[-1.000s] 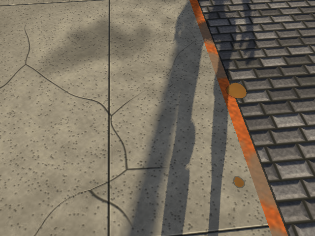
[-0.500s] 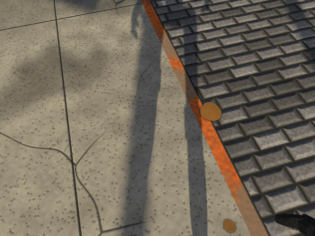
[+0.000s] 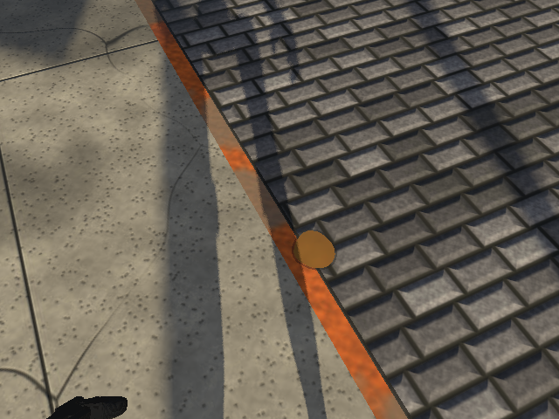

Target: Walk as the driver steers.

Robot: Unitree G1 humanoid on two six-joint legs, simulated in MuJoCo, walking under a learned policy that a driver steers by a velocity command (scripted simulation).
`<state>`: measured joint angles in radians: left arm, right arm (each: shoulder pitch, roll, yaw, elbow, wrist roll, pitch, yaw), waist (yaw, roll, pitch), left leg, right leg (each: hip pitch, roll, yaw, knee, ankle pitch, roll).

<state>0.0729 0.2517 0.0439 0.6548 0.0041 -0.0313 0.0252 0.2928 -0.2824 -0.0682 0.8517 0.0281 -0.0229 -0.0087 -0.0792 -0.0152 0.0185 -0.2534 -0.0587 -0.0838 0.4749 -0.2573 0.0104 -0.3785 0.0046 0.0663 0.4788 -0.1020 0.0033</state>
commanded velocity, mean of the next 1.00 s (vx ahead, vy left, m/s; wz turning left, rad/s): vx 0.03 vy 0.00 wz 0.48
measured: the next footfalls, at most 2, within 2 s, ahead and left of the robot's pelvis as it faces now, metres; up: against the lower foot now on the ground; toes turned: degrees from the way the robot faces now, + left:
left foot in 0.38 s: +0.05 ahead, +0.14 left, +0.00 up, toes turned +16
right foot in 0.88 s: +0.13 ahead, -0.06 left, +0.00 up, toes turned +33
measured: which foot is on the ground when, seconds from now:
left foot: down 0.00-0.00, up 0.02-0.36, down 0.38-0.90, up 0.92-1.00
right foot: down 0.00-0.40, up 0.42-0.86, down 0.88-1.00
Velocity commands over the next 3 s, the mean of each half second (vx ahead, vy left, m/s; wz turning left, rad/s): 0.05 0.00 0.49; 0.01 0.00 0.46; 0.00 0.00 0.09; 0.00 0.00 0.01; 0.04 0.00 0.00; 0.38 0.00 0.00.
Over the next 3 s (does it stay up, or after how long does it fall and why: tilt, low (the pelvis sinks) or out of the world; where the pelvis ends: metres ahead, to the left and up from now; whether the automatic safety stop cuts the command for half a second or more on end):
stays up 0.19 0.13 -0.01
